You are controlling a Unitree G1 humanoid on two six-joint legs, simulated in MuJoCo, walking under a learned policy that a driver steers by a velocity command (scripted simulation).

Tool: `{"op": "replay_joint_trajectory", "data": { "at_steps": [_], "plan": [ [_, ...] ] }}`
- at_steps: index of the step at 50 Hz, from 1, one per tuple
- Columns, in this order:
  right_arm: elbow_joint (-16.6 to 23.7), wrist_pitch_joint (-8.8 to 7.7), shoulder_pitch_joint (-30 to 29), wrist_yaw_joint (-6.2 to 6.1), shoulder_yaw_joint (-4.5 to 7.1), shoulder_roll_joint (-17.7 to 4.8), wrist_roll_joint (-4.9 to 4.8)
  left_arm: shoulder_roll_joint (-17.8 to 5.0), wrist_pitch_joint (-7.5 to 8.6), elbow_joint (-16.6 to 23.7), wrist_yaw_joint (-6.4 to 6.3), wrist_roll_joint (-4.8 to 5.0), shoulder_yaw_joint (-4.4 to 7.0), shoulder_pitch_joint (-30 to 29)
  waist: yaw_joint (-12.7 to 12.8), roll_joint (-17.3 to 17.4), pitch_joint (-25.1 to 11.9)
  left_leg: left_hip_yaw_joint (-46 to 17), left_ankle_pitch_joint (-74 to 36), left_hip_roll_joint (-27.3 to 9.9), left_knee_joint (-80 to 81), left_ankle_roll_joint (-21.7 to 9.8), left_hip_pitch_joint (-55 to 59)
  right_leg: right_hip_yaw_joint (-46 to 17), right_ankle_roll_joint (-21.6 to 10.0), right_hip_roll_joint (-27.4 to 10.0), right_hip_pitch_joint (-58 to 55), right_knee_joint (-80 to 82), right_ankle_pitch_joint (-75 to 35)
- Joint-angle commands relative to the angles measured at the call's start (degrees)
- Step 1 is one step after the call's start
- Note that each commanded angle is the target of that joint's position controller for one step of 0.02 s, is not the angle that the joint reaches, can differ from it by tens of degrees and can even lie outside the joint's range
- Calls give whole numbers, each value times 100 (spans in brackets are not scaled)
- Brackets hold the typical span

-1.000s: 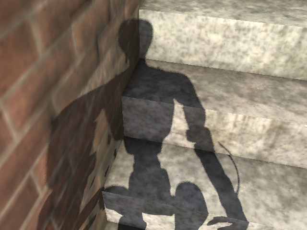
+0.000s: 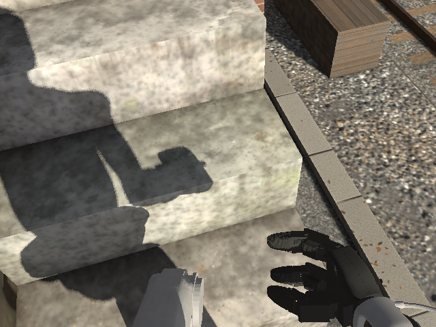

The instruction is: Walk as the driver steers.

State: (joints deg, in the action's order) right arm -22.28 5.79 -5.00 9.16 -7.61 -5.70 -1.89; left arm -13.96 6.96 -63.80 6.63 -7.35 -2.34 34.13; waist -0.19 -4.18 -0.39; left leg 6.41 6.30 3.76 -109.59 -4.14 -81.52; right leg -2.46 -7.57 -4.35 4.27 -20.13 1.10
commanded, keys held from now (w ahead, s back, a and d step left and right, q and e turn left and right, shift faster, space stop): w+q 1.00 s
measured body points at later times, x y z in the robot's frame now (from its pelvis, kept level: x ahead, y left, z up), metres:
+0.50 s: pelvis +0.18 -0.02 +0.14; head +0.18 -0.05 +0.59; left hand +0.36 +0.22 +0.07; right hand +0.26 -0.24 -0.01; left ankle +0.13 +0.10 -0.55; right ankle +0.23 -0.12 -0.58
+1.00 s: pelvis +0.32 +0.04 +0.22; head +0.36 +0.00 +0.67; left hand +0.16 +0.16 +0.09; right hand +0.62 -0.02 +0.12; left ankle +0.36 +0.15 -0.38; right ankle +0.25 -0.11 -0.54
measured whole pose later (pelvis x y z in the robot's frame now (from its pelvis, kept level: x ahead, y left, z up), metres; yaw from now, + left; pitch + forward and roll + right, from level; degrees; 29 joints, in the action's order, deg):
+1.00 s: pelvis +0.32 +0.04 +0.22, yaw +26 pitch +10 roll +9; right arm -40.8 7.0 -3.6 6.6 -2.0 -9.3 -0.1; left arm -4.6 5.8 -64.3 6.9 -5.7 -3.7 30.8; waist 0.2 -2.1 -9.7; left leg 11.2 25.5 7.7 -72.2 -8.3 -55.4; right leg 14.9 -10.3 -13.9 3.3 -7.2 -5.1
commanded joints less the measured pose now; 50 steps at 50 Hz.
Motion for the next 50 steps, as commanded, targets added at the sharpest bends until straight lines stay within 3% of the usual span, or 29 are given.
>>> {"op": "replay_joint_trajectory", "data": {
  "at_steps": [1,2,3,4,5,6,7,9,11,12,14,15,16,18,20,21,22,23,24,25,26,30,34,39,41,43,45,48,50],
  "plan": [
    [129,434,1063,-121,518,-1139,149,-1890,259,946,29,398,384,-1041,-1151,-1115,-510,418,659,480,3271,565,3426,-271,-676,-1320,-12,-97,-10960],
    [-1513,-327,1826,-881,678,-1101,-313,-1651,-71,1011,-622,1074,716,-910,-472,168,-1993,768,1170,477,4459,119,5191,771,557,-711,-1233,-587,-7420],
    [-1671,-587,2008,-1125,651,-936,-418,-1621,-215,1038,-778,1086,710,-404,-364,-396,-1792,237,1200,645,5884,25,5537,614,704,-531,-1550,-1061,-6510],
    [-1447,-107,3681,-367,700,-939,414,-1678,-561,728,-63,203,672,-873,-1915,-797,-131,-1007,409,481,6572,-286,5724,-679,-752,-452,620,-3970,-7618],
    [-2080,-67,3913,-161,798,-1492,752,-768,-549,1157,98,168,668,-1094,-909,1376,-1303,-3170,-4142,-412,6376,-1634,7357,-512,-223,1093,2685,-6755,-1038],
    [-1788,-258,3492,-50,826,-1178,677,-346,-457,1335,113,604,539,-650,-573,1526,-1686,-3968,-3466,-1156,6468,-2087,7353,-2166,-335,1602,4100,-8229,-352],
    [-2132,-343,3190,-40,860,-840,419,-389,-314,1417,10,747,476,-968,-663,924,-670,-3773,-1222,-1018,6417,-1957,6685,-1995,-323,1459,5042,-8543,-348],
    [-2277,-601,2175,-165,774,-473,344,-14,-259,1760,-199,372,246,-2035,-132,-146,-215,-4050,2440,-720,7057,-1675,5586,-1438,-524,970,5852,-9184,445],
    [-2481,-710,1216,-318,634,-341,472,29,-394,2083,-482,395,49,-2317,277,350,173,-3884,3625,-536,7727,-1399,4015,-1187,-305,856,6010,-9531,1967],
    [-2779,-899,1798,-348,595,-392,392,-166,-560,2306,-599,376,61,-2445,258,101,-91,-3862,3456,-605,7892,-1424,4145,-1012,3,749,5984,-8957,2373],
    [-2700,-1251,1951,-310,719,-1001,268,-580,-656,2496,-776,354,149,-2530,272,497,-332,-3489,3400,-476,8182,-1287,3643,-373,535,490,4897,-7395,2451],
    [-2645,-1329,1870,-252,776,-1209,342,-872,-656,2529,-780,460,242,-2729,198,840,-264,-3289,2795,-481,8286,-1071,2861,-183,654,333,3971,-7102,2354],
    [-2424,-1412,1156,-216,863,-1330,334,-855,-652,2519,-741,456,349,-2463,605,798,-200,-2768,2166,-316,8641,-925,2050,386,784,265,2331,-6101,1975],
    [-2665,-1486,1744,-288,954,-1613,353,-643,-741,2842,-683,248,284,-3097,269,791,-42,-3041,1923,-506,8477,-1189,2027,430,1003,245,1186,-4575,1539],
    [-2766,-1423,2399,-183,1055,-1529,390,-424,-703,2680,-715,379,198,-2589,96,1066,19,-3531,250,-855,8253,-1586,4402,726,1128,516,1588,-2411,1905],
    [-2891,-1382,2766,-51,1123,-1502,466,-523,-655,2728,-688,536,248,-2762,-151,1102,-96,-3667,-2084,-907,8174,-1754,5592,823,990,549,1724,-1716,1317],
    [-2940,-1329,2670,31,1162,-1513,507,-621,-483,2592,-724,533,349,-2362,75,941,-350,-3520,-3465,-947,7566,-1616,6490,528,839,374,1433,-971,1015],
    [-3031,-1313,3136,11,1152,-1146,630,-900,-276,2349,-707,581,491,-1632,44,317,-1276,-3113,-3379,-402,6560,-1111,6602,-443,293,-7,-18,-641,-918],
    [-3072,-1321,3913,131,1003,-587,589,-1538,-321,2365,-668,550,752,-1587,-234,-846,-1550,-2597,-835,25,5669,-448,4518,-2002,-1392,-1237,-1735,-591,-2750],
    [-3162,-1278,3267,118,1139,-1112,364,-1662,-432,2501,-683,455,912,-1549,391,-501,-780,-2034,1248,356,3874,24,3080,-2695,-1815,-1801,-1615,106,-1277],
    [-3019,-1191,2664,80,1201,-1329,298,-1573,-417,2487,-680,423,933,-1398,572,-29,-566,-1849,1255,515,1196,257,2077,-2858,-1780,-1981,-1420,308,-809],
    [-2999,-1163,2355,-140,1044,-978,122,-401,-534,1958,-460,139,449,-1451,244,379,-364,-2322,-234,552,-2004,-226,412,-955,-121,-1505,-503,-86,-714],
    [-2680,-964,1672,-46,655,-449,-33,-237,-310,1058,-502,31,283,-215,287,-135,-132,-1683,-33,241,-3291,-526,-1312,47,86,-1284,-532,58,289],
    [-2148,-736,353,-129,642,-858,-144,-74,-105,939,-350,-330,21,-306,282,-1,449,-843,-1410,-381,-1848,-740,-1206,475,87,-1442,1068,1462,880],
    [-1797,-547,-215,-264,674,-934,-199,-150,15,675,-233,-383,-88,-219,107,-136,443,-481,-959,-510,-1170,-1085,-1203,896,60,-1659,728,1814,-881],
    [-1662,-129,-105,-356,564,-667,-17,-272,-24,591,-4,-109,-182,-655,-606,-486,-281,254,-488,-484,-74,-1256,1082,1745,-314,-1369,1768,1904,-3348],
    [-1651,88,121,-269,631,-714,44,-537,187,361,-28,141,-130,-280,-915,-943,-726,713,151,-97,1230,-609,2223,1837,-768,-1563,1047,1234,-7862],
    [-1568,170,430,-250,606,-519,255,-1115,-36,-14,-41,319,216,37,-763,-1896,-949,952,2465,663,3859,-288,1847,1423,-1585,-2009,-1753,159,-9879],
    [-1821,195,1114,-279,710,-581,216,-1146,-270,-115,28,170,462,-37,-814,-1694,-1370,613,2004,959,5633,-431,3255,1417,-1591,-1708,-2003,-1188,-10075]
  ]
}}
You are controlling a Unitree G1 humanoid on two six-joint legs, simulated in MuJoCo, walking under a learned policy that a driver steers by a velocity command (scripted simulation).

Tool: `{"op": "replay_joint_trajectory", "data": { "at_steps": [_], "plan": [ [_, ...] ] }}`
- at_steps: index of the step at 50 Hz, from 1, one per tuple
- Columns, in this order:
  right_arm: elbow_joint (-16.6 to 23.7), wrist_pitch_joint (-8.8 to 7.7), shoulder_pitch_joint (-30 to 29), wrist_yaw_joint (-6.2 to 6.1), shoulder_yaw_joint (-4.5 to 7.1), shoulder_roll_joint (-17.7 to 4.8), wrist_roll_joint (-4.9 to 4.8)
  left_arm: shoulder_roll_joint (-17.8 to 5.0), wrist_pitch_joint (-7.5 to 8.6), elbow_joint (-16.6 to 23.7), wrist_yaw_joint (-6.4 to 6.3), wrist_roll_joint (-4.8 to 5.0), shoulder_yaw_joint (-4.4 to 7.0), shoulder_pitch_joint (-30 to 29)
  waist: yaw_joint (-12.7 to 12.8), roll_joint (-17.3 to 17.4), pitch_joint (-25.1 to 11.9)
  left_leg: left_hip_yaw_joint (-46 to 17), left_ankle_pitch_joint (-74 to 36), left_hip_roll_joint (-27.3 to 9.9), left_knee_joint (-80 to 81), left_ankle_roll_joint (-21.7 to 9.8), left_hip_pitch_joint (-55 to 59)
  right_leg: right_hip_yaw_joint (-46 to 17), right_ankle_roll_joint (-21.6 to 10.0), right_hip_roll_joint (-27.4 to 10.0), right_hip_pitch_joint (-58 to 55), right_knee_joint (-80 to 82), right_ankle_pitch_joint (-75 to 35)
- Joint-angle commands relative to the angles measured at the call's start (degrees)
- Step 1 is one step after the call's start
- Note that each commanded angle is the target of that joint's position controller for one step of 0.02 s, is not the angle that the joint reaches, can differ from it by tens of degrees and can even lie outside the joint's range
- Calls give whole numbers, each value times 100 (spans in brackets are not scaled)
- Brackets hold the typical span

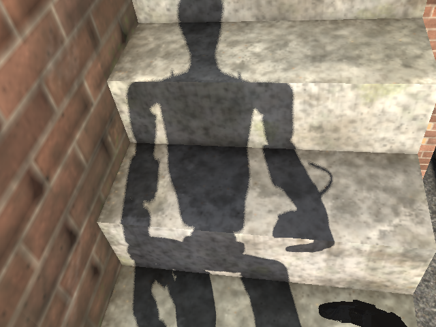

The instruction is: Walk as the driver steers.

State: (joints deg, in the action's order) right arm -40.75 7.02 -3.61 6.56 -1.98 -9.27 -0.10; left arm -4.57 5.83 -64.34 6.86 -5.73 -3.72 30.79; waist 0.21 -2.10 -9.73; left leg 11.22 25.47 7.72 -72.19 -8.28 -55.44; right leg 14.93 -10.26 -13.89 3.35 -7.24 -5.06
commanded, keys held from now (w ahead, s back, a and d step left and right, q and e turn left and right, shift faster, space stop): w+q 0.12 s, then w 0.10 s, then w+e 0.78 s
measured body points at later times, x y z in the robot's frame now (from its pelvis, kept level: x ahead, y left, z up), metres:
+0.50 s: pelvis +0.21 +0.03 +0.17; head +0.18 +0.01 +0.62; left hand +0.48 +0.22 +0.16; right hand +0.17 -0.15 +0.00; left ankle +0.09 +0.08 -0.57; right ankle +0.32 -0.05 -0.41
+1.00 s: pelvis +0.40 +0.05 +0.32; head +0.38 +0.05 +0.77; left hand +0.54 +0.29 +0.19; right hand +0.49 -0.20 +0.21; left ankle +0.40 +0.18 -0.41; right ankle +0.32 -0.05 -0.34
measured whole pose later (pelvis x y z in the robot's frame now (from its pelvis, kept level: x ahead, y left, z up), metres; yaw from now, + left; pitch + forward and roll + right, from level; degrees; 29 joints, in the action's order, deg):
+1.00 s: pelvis +0.40 +0.05 +0.32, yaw -11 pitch +5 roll +0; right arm -43.5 -1.3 12.5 5.3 -0.6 -10.9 3.1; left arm -14.4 6.1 -53.6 3.7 -1.0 3.5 15.5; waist -2.0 0.4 -9.1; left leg -1.8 20.2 -1.1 -34.6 -2.4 -20.1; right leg -8.6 -7.4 9.8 29.6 -63.9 18.6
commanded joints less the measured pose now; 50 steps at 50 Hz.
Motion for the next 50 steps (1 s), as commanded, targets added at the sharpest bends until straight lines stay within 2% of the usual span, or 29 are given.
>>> {"op": "replay_joint_trajectory", "data": {
  "at_steps": [1,2,3,4,5,9,10,12,13,15,18,19,21,24,25,26,27,28,29,31,34,36,39,43,45,47,48,49,50],
  "plan": [
    [-598,102,2085,-128,307,-565,139,-1418,-210,-81,46,-359,452,659,-821,-1201,-940,-865,-796,659,2122,-450,2941,-670,-1132,-352,116,-3522,-7747],
    [-1392,-132,3622,-261,431,-989,226,-605,-222,78,126,-416,211,265,-1199,302,-920,-3194,-1091,-313,2947,-1211,5358,-1325,-383,557,3703,-5501,-1384],
    [-1456,-338,4087,-191,549,-964,363,-814,-313,135,198,38,275,-186,-1339,826,-840,-4585,514,-1053,3743,-1236,5080,-2522,-175,1171,5038,-8055,-365],
    [-1779,-660,4007,-138,391,-377,317,-674,-304,290,-18,228,349,-834,-1139,807,29,-4647,867,-1026,3654,-1097,4367,-3183,-159,1456,5635,-9311,-404],
    [-1951,-866,3723,-52,277,-39,208,-596,-320,503,-193,175,395,-1335,-758,839,419,-4608,509,-960,3858,-1172,3855,-3138,-108,1573,5933,-10246,-332],
    [-2003,-1103,1999,165,13,488,261,-870,-415,1338,-552,488,483,-2077,348,84,572,-3537,-2244,-1109,4267,-710,2913,-2687,-119,1286,6863,-11691,599],
    [-2101,-844,2302,-541,262,-548,-277,57,189,2455,-685,382,-64,-2894,88,-157,-122,-4015,-2430,-1383,4634,46,4140,-1874,582,1594,5662,-11946,803],
    [-2494,-694,2616,-832,239,-436,-214,325,361,2712,-707,983,-155,-3526,-9,-248,1052,-4101,-2497,-1587,4732,214,3958,-1852,989,1579,7399,-13479,1661],
    [-2395,-1033,2868,-181,109,73,602,-979,-76,2294,-557,969,277,-3125,266,1650,1800,-3117,-2399,-1197,4517,-36,3181,-2249,-172,1596,8415,-13982,2364],
    [-2658,-1229,3490,77,-53,625,662,-1047,-447,2427,-542,632,418,-3264,235,750,1637,-3104,-1511,-1109,4704,-271,2842,-2352,-737,1499,8171,-13214,1810],
    [-2453,-1272,3314,83,55,116,612,-895,-694,2988,-648,760,431,-4287,274,372,958,-2992,-2490,-1246,5245,-347,2723,-1691,-312,994,7657,-10952,1428],
    [-2183,-1225,2922,149,154,-134,239,-715,-843,3225,-572,602,358,-4754,358,394,717,-2725,-3813,-1410,6170,-535,1934,-697,-135,1116,6178,-9813,1941],
    [-2345,-1370,3501,267,84,-428,202,-420,-965,3268,-348,606,288,-5179,241,1136,534,-2549,-8358,-1870,6180,-591,1613,-117,241,1516,4221,-8866,2264],
    [-2402,-1438,3311,399,324,-1145,-9,-788,-1023,3104,-317,427,331,-4169,288,1169,11,-2142,-13263,-2405,4774,-403,5999,29,381,1958,5228,-6171,3352],
    [-2459,-1419,3298,479,332,-1055,138,-857,-963,2876,-435,463,386,-3664,204,1128,-130,-1953,-13351,-2336,4211,-333,6480,-224,320,2024,4793,-5488,3133],
    [-2583,-1337,3868,599,312,-849,628,-909,-924,2463,-477,640,459,-2712,62,661,-1053,-2022,-13569,-2100,3467,-191,5517,-1486,-200,2133,3049,-5937,1498],
    [-2544,-1287,3574,736,386,-916,656,-1097,-915,2089,-547,672,542,-2018,335,444,-834,-2143,-12239,-1988,3012,-305,4286,-2154,-337,2020,2243,-5259,2196],
    [-2481,-1116,3166,842,406,-729,731,-1345,-967,1943,-602,418,572,-1895,600,-738,-89,-1876,-6909,-1174,1541,134,3184,-3689,-809,1375,2542,-3618,2788],
    [-2400,-953,2634,839,436,-545,467,-1146,-989,1858,-664,139,552,-1539,868,-892,360,-2289,-4052,-490,-1345,150,1754,-5290,-1210,911,2525,-2564,3922],
    [-1983,-1008,1951,394,364,-606,382,-1245,-744,1386,-670,221,611,-1492,559,-5,633,-2891,-3064,-42,-3409,8,-509,-5094,-779,893,2160,-2534,4503],
    [-1711,-1005,1913,94,228,-277,527,-394,-258,849,-588,474,351,-2126,-231,32,572,-2813,-1844,-204,-3468,175,-1070,-3961,-413,1224,2224,-2184,3296],
    [-1393,-909,1794,-14,242,-482,565,-656,-147,862,-612,302,371,-2428,-516,543,172,-2104,-2184,-491,-2215,533,-194,-3248,-235,1437,3130,-1946,3109],
    [-1233,-799,1884,-36,188,-441,305,-1458,-80,1272,-634,274,576,-2814,-491,229,311,-998,-1520,-686,-1031,1044,2290,-2579,-226,1506,4621,-1079,2514],
    [-704,-758,1608,-210,167,-527,418,-1602,64,1385,-714,466,623,-2436,-452,309,715,-1562,-1740,-955,1577,1056,2702,-3580,-843,951,2819,-1323,1022],
    [-138,-725,1169,-193,129,-530,400,-1832,138,1225,-676,667,806,-1504,-182,195,535,-1056,-995,-536,3630,880,2403,-3604,-924,1058,684,-2185,-2179],
    [-115,-762,2203,-209,307,-822,370,-1725,73,1213,-383,458,894,-1441,-608,47,-162,-1102,-2288,-695,4537,385,3964,-3516,-761,1372,340,-3674,-4585],
    [-444,-757,3447,-215,485,-1313,293,-1151,75,1375,-229,441,818,-1349,-714,546,-756,-1787,-4510,-1328,4085,-451,5791,-3315,-381,1624,1792,-5287,-3751],
    [-631,-772,3927,-181,602,-1705,230,-509,90,1288,-141,435,614,-760,-492,1784,-938,-3815,-6622,-2855,4149,-2122,7177,-2531,278,2516,4403,-7755,1339],
    [-603,-853,3470,-19,545,-1567,329,-852,75,1187,-105,451,720,-1012,-339,1777,40,-4535,-5211,-3606,4746,-2287,6530,-2042,474,2122,6299,-10467,3320]
  ]
}}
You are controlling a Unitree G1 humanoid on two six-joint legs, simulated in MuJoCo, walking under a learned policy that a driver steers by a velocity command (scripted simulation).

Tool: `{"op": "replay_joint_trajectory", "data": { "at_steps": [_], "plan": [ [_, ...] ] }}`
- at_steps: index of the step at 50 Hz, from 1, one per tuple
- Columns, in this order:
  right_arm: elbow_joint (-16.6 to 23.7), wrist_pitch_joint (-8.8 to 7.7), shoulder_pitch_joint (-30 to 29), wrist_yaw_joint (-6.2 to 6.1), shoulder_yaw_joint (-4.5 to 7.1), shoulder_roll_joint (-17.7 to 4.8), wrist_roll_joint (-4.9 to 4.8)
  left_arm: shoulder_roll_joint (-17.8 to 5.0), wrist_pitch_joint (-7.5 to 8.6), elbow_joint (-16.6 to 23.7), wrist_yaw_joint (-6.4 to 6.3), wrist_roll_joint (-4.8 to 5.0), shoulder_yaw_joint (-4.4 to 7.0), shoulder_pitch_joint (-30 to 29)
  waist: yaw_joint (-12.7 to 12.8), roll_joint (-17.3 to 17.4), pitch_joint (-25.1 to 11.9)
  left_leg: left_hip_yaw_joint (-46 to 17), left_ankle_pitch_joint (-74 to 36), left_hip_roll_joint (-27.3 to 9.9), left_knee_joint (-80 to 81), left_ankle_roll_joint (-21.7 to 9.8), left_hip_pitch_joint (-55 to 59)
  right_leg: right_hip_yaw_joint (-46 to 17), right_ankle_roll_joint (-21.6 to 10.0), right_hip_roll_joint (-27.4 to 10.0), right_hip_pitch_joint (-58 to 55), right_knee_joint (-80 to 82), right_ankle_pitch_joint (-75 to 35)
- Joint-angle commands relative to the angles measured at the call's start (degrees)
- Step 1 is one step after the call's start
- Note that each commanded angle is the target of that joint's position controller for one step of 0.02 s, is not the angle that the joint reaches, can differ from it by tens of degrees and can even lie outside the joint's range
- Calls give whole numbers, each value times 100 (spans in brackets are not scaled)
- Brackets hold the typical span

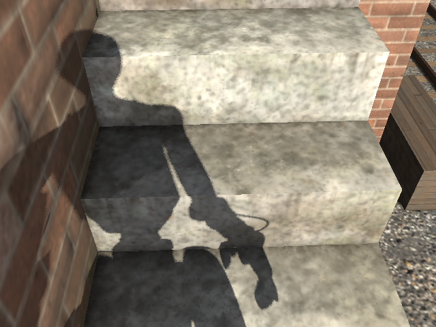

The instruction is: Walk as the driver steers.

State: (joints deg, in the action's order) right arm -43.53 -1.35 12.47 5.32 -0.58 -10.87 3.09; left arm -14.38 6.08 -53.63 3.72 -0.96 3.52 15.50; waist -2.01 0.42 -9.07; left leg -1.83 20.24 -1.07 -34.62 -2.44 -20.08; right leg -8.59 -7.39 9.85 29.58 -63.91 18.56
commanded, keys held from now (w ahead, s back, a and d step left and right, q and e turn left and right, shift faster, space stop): w+e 0.38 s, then w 0.08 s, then w+q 0.54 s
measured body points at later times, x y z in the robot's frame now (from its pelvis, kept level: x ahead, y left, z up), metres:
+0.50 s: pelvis +0.18 -0.06 +0.16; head +0.15 -0.07 +0.61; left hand +0.25 +0.21 +0.03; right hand +0.28 -0.34 +0.06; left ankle +0.21 +0.11 -0.22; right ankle +0.18 -0.12 -0.53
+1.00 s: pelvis +0.38 -0.06 +0.34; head +0.39 -0.09 +0.79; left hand +0.44 +0.22 +0.21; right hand +0.38 -0.29 +0.19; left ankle +0.43 +0.01 -0.34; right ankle +0.30 -0.18 -0.22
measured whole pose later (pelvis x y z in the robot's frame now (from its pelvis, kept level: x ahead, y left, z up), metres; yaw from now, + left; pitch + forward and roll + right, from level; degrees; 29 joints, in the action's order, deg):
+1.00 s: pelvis +0.38 -0.06 +0.34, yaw -5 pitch +5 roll +6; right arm -43.5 2.7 22.9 7.3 0.3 -12.7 3.1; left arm -16.4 0.1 -56.1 5.5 -3.6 0.7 20.2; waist -5.2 -1.4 -4.5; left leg 3.0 22.6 12.2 -51.6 -7.0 -35.1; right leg -10.9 -12.3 0.4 41.6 -92.3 -9.9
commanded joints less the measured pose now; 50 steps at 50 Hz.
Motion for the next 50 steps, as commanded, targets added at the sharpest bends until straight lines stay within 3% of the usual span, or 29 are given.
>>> {"op": "replay_joint_trajectory", "data": {
  "at_steps": [1,4,6,8,10,11,13,15,16,17,18,20,21,23,25,28,29,30,31,34,38,41,43,44,45,46,47,48,50],
  "plan": [
    [-541,85,2109,79,356,-1153,132,174,-164,503,347,8,-234,-49,-420,213,50,-2863,-1955,-2702,1376,-2221,3200,344,195,-710,4644,-6180,443],
    [-1242,112,2346,7,-92,366,305,543,-544,1281,82,103,-464,-1688,-360,242,1060,-1700,-1115,-2131,2096,-1769,2739,185,-542,-1026,6855,-7538,544],
    [-1955,-132,2259,-100,-147,519,400,922,-715,1830,13,147,-804,-1999,135,643,1129,-924,-1287,-1978,2497,-1452,2244,318,-1129,-1424,7422,-7610,1894],
    [-1760,-358,801,18,-4,-160,557,367,-886,2436,-12,266,-855,-2685,746,148,1003,365,-502,-1146,3355,-972,-428,1016,-1222,-1887,5006,-4424,1099],
    [-1664,-416,777,257,106,-1122,412,80,-1207,2873,222,147,-925,-3683,1018,1004,680,677,-2142,-1302,4852,-1432,-3224,1761,-595,-1434,1001,-4243,296],
    [-1620,-528,672,284,114,-1405,200,109,-1197,2473,404,243,-940,-2727,1416,1136,539,1199,-6056,-1235,4029,-1406,-2596,2247,-269,-1050,641,-4462,66],
    [-1575,-654,1182,198,160,-1707,55,-98,-1150,2126,431,-1,-911,-1312,1442,1065,-42,1375,-10551,-1533,2579,-1092,624,2305,-187,-777,1045,-2521,-115],
    [-1480,-459,1582,287,214,-1753,330,-388,-1078,1937,376,-13,-710,-734,1439,1456,-485,1082,-11988,-1577,993,-1243,1985,2364,-258,-209,8,230,-215],
    [-1177,-281,1623,278,255,-1582,532,-932,-1034,1529,204,-21,-407,164,1444,473,-985,1021,-9755,-1174,-888,-1173,638,936,-534,-300,-1641,842,-2227],
    [-323,-617,790,-485,366,-986,-487,-528,-828,1426,83,-197,-293,-139,1015,-944,-918,1237,-4340,-519,-3655,-452,-1163,-1347,-762,-933,-2534,1418,-798],
    [-791,-290,1725,189,320,-708,340,-1457,-683,1010,-88,-215,-33,1758,1531,-1622,-1514,-599,-1547,564,-7100,-265,-2143,-3762,-1644,-2107,-2259,3806,-1185],
    [-181,-398,595,317,511,-782,151,-1668,-281,423,-28,103,216,1189,1080,-798,823,-1635,-1209,977,-9876,-211,-4759,-3304,-858,-2168,-1443,3483,-578],
    [13,-390,220,282,454,-555,120,-1267,-230,343,76,133,182,689,802,-546,843,-1589,-885,895,-9902,-416,-5095,-2857,-862,-2129,-1292,3341,-538],
    [487,-314,-142,189,68,98,269,-451,-209,-82,118,-236,-87,282,24,154,1017,-1199,-838,499,-10217,-854,-5523,-2157,-668,-2171,-526,3474,-543],
    [456,-207,146,278,-79,221,-64,-350,-142,-359,50,-403,-59,511,-130,-406,1370,-859,-707,645,-11297,-971,-6054,-1310,-340,-2177,-344,4113,157],
    [751,-225,-226,370,-214,216,-386,-535,58,-678,-38,-877,-206,967,-277,324,1793,-832,-2019,585,-11202,-1164,-6798,-611,437,-2009,-173,4245,309],
    [532,-142,-720,-715,-93,807,-742,-13,-3,-401,33,-63,-170,199,-54,416,1539,-588,-1563,1002,-10402,-466,-5491,185,1126,-1568,495,4091,-116],
    [734,-50,-1060,-1044,-164,729,-753,-113,43,-344,49,19,-255,274,106,261,1755,80,-1312,977,-9656,-248,-5286,427,1105,-1397,744,4513,-940],
    [1512,-7,-1313,-123,-162,-315,-745,-871,159,-449,53,-859,-300,1792,104,-650,1545,222,-2132,420,-9504,-465,-6480,278,479,-1860,-385,4911,-1450],
    [1439,386,-862,318,-413,273,-721,-722,18,-1063,201,-1047,-486,3055,392,-861,1508,-17,-2312,527,-9632,-455,-8428,-8,-614,-2695,-3137,4814,-5307],
    [1758,679,-711,183,-361,-79,-350,-566,174,-1063,461,-774,-798,2081,-608,-998,750,1194,-1541,487,-8294,-494,-5421,1305,-890,-2834,-2046,5013,-9393],
    [2000,886,-512,205,-163,-374,-338,-1586,155,-651,295,-287,-508,1464,-940,-1525,-50,1406,-1305,1019,-5098,194,-2690,1222,-1040,-3116,-2534,4867,-13126],
    [1797,1067,-39,186,-157,-193,-145,-1551,-206,-606,150,-125,-237,1843,-698,-1904,-4,1705,-350,1463,-2147,145,-3082,949,-1250,-3106,-4634,3765,-14150],
    [1516,1129,553,201,-123,-110,-83,-1500,-447,-678,144,-193,-80,2009,-750,-1574,31,1682,-565,1647,-703,-49,-2326,894,-1247,-2892,-4578,2836,-13901],
    [543,1123,2644,164,-41,-232,174,-1226,-645,-614,189,-459,9,1639,-1174,-587,-219,130,-1392,1295,-116,-557,-92,658,-1035,-2503,-2253,574,-10131],
    [161,1031,2694,315,15,-712,457,-540,-791,-725,464,-543,-96,1877,-593,720,-396,-2224,-3709,421,-755,-2062,799,224,-509,-773,808,-2740,-3901],
    [172,769,2600,318,-64,-296,315,-30,-743,-460,519,-110,-239,1534,-505,755,-825,-2594,-2432,-269,-454,-2167,972,-1334,-659,-466,1966,-3770,-3351],
    [-138,437,2071,279,-14,40,-5,-41,-607,-2,343,25,-289,680,-378,484,191,-2709,-50,-332,30,-1824,359,-911,-527,-702,3087,-4418,-2440],
    [-673,-149,1656,162,-147,454,-116,105,-459,719,-131,-382,-398,-306,97,-79,553,-2892,1320,-137,420,-1538,100,-685,-400,-891,4035,-4701,-1353]
  ]
}}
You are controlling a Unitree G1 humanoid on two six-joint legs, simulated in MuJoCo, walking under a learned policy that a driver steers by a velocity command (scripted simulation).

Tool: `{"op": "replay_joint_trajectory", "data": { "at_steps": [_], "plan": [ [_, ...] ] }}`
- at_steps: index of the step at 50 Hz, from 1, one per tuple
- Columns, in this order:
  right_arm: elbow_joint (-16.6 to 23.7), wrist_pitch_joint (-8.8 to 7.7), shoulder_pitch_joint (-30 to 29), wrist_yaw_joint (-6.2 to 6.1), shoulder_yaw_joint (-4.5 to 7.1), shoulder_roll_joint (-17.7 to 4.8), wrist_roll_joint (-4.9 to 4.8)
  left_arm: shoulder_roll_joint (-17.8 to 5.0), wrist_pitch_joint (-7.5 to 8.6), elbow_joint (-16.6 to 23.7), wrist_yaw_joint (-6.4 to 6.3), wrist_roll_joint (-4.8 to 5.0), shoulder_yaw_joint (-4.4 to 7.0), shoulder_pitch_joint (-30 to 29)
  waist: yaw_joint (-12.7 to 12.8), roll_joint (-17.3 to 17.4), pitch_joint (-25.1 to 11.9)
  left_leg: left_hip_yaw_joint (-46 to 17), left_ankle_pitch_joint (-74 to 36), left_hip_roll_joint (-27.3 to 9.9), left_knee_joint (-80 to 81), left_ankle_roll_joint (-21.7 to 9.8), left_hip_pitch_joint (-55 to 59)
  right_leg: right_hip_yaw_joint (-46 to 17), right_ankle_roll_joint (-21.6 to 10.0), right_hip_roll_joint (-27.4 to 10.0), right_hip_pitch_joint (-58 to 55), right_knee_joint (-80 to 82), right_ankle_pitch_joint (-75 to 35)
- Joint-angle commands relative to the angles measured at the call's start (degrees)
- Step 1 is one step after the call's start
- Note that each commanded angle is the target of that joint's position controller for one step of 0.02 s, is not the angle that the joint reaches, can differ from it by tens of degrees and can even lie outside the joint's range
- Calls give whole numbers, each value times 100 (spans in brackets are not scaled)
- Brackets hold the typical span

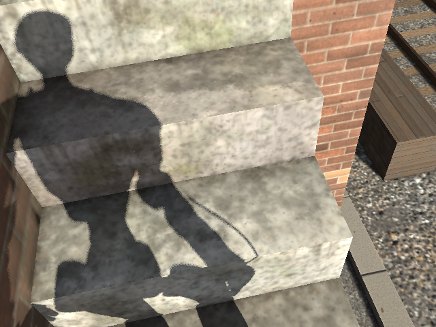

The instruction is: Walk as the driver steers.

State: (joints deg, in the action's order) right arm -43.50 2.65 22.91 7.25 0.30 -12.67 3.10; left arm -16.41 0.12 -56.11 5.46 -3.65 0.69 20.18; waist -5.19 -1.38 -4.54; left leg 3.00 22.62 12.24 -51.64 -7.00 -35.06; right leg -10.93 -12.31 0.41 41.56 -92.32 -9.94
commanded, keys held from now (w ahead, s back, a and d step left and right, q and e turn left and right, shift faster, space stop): w+q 0.60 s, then w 0.24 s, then w+e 0.16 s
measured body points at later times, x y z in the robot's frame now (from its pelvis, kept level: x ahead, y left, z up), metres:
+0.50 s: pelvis +0.23 -0.04 +0.17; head +0.22 -0.05 +0.62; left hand +0.44 +0.17 +0.11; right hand +0.19 -0.27 +0.01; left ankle +0.10 +0.10 -0.39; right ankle +0.31 -0.12 -0.48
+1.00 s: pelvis +0.46 +0.03 +0.32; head +0.46 +0.01 +0.77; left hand +0.28 +0.15 +0.18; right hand +0.76 -0.03 +0.25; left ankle +0.54 +0.17 -0.29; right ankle +0.34 -0.12 -0.37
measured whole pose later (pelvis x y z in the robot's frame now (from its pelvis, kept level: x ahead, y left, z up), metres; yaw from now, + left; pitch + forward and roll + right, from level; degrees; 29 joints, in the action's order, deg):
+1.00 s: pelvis +0.46 +0.03 +0.32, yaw +21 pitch +3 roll +5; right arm -43.2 2.7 -6.0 -1.0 -2.0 -6.5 -1.0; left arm -4.2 6.3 -71.1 6.3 -0.1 -1.6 30.4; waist 2.3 -1.3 -4.5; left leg 8.7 23.9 1.8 -71.4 -4.3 -51.2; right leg 3.8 -6.2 -7.8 11.1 -47.4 -3.4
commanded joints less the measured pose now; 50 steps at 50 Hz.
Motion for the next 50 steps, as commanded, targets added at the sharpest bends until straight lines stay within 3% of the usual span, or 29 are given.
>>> {"op": "replay_joint_trajectory", "data": {
  "at_steps": [1,4,9,12,14,15,16,18,20,21,22,23,25,27,31,33,37,38,39,41,42,43,44,45,46,47,48,49,50],
  "plan": [
    [-902,-631,245,-2,-282,750,-11,303,70,1186,-508,-66,-146,-926,696,-18,371,-2821,1062,-1259,2333,-921,980,-168,168,-83,2685,-1509,1713],
    [-433,-878,-817,241,-22,77,-307,-623,170,1507,-863,319,148,-1410,672,537,333,-2354,-121,-1194,2894,-712,-901,596,989,-302,1286,-1374,3291],
    [-1825,-999,2247,75,-155,406,-31,-27,262,1710,-800,-14,-84,-2713,-177,499,365,-3661,-1174,-1593,2127,-846,2490,514,449,-232,4783,-3130,3546],
    [-1920,-973,2215,122,-161,281,39,42,299,2069,-797,93,-140,-3940,-306,361,360,-3777,-1734,-1598,2381,-879,2594,804,634,-546,4923,-1464,3755],
    [-1609,-870,1521,242,94,-111,-305,424,123,2507,-762,72,-330,-5162,-128,280,456,-3675,-1943,-2081,4165,-991,742,1413,869,-534,2746,1074,6367],
    [-1857,-784,1680,239,89,54,-256,785,-65,2466,-665,120,-471,-5305,-213,385,479,-3623,-2042,-2107,4619,-1063,-144,1678,763,-430,1642,1218,5483],
    [-1769,-859,1516,250,35,44,-309,1122,34,2110,-488,7,-509,-4463,126,955,337,-3609,-4052,-2411,4615,-1222,-206,2063,1023,-245,447,750,4662],
    [-2028,-1220,1431,216,302,-489,-126,343,21,1916,-395,274,-274,-3251,884,936,-736,-2367,-11211,-1933,3019,-727,970,1884,497,423,-774,1407,3387],
    [-2165,-1306,1471,271,399,-514,176,-61,-74,1434,-396,224,-73,-1952,1057,76,-1686,-2476,-10282,-1653,1417,-433,93,493,138,86,-3271,2935,2159],
    [-2304,-1168,1640,405,305,-103,422,-185,-200,1152,-531,358,9,-905,1338,-1011,-2157,-2635,-7307,-1334,466,-540,-965,-1240,-207,-720,-4638,4445,2285],
    [-2496,-942,1292,500,441,-49,178,-609,-304,1075,-584,271,132,-559,1520,-1999,-1243,-2437,-2995,-773,-2705,-86,-1278,-3716,-666,-1710,-3232,6752,5168],
    [-2492,-778,850,438,526,-273,-181,-691,-228,994,-605,268,203,-837,1494,-1121,-301,-2624,-2808,-598,-6136,71,-2095,-4269,-550,-1922,-2022,7365,6613],
    [-2663,-749,680,276,525,-42,-126,115,34,555,-362,384,-4,-1484,736,542,175,-2810,-2901,-619,-7086,-32,-3021,-2683,-146,-1958,-1585,6902,5465],
    [-2555,-735,481,204,468,193,-28,1252,340,199,-400,511,-301,-1850,105,908,-20,-2515,-2859,-1079,-5918,-225,-2903,-328,726,-1489,-1763,6570,3383],
    [-2223,-792,-565,221,284,373,-193,739,544,158,-637,68,-107,-960,253,-97,-7,-1050,-2466,-1156,-6026,-193,-3117,1917,788,-1028,-1745,7197,2341],
    [-2124,-806,-813,298,183,276,-289,686,445,-354,-537,-151,-135,418,649,-475,75,-1017,-2182,-975,-7240,-400,-3980,1335,415,-1328,-2543,7482,2800],
    [-1447,-743,-2054,-68,-18,204,-252,803,368,-956,-292,-322,-286,1112,711,-217,821,-1646,-2285,-952,-7881,-975,-6632,780,84,-2004,-4138,7817,2447],
    [-134,-616,-2794,-1143,-114,426,-1187,1097,469,-1135,-177,392,-338,-338,400,-256,940,-359,-1211,-1028,-7234,-124,-4971,2030,819,-2120,-3178,8203,1175],
    [-455,-327,-3199,-573,-121,206,-311,878,533,-757,-190,-452,-395,928,749,31,-1,-620,-2581,-1281,-6404,-826,-5302,1460,275,-1616,-3319,8122,1155],
    [-215,52,-3091,-524,-60,204,-154,858,561,-1097,-100,-620,-419,1380,490,-279,363,-447,-2695,-1244,-5508,-807,-5417,1569,158,-1863,-3805,8428,-304],
    [211,-141,-2871,-1292,-222,-41,-1180,1127,725,-1420,-178,540,-549,779,624,-487,942,576,-1371,-1110,-4585,-268,-2971,3173,898,-1290,-2500,8830,-92],
    [205,-195,-2057,-1442,-332,45,-1476,615,766,-1720,-246,984,-537,1139,159,-954,664,916,-1395,-1323,-2366,-351,91,3167,1135,-881,-1527,8759,-2532],
    [138,-332,-1828,-1402,-309,-24,-1593,395,826,-1979,-384,1057,-558,2127,405,-1187,-79,1667,-220,-446,-2304,-252,1806,2946,746,-948,-1749,7944,-5317],
    [882,384,-3636,-295,-211,683,-120,-714,781,-1751,126,86,-292,1602,-648,-1421,404,1372,879,-401,-2458,-76,-666,1268,-740,-2759,-2698,8278,-8473],
    [700,400,-3082,-204,-88,329,-117,-799,805,-1423,420,8,-75,627,-595,-752,947,643,-187,-677,-1301,-336,-1901,1609,-724,-2623,-4163,7374,-9289],
    [72,442,-1879,-245,13,36,-81,-639,828,-1403,515,-147,35,1498,-317,-1044,-1101,-93,-1901,-958,-1669,-728,-531,1759,-650,-2068,-4169,6403,-9462],
    [-211,-18,-231,-1111,141,-595,-792,-518,769,-1206,-210,476,0,1562,-382,-1481,-1760,-1683,597,-1717,-175,-450,3116,2294,418,-1018,-3043,4453,-7455],
    [-646,-128,426,-1456,407,-1418,-648,-48,806,-746,-275,664,-27,559,-820,-148,-1605,-4161,545,-2788,2182,-353,3868,1773,672,-233,-988,2520,-1426],
    [-628,160,35,-680,203,-553,138,307,451,-1363,339,386,121,244,-1399,2584,-1249,-5064,2684,-2760,2556,-1147,1520,-466,278,-167,177,-1443,101]
  ]
}}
